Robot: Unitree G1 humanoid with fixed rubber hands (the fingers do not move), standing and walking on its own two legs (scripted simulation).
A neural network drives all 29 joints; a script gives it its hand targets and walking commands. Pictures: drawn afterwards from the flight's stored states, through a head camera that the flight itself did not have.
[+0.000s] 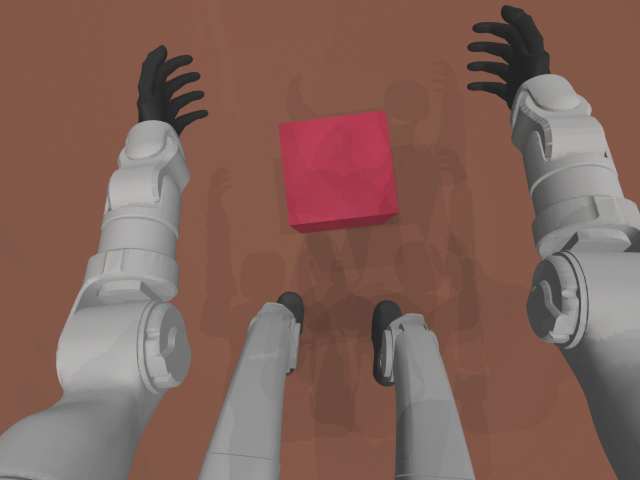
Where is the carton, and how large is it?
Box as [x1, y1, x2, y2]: [278, 110, 398, 232]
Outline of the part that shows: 385,110 278,124 289,225 300,232 309,232 383,223 398,212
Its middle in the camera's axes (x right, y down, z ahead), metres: +0.04 -0.12 +0.87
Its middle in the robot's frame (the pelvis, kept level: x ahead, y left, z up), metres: +0.51 +0.03 -0.52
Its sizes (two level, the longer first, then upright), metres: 0.210 0.200 0.250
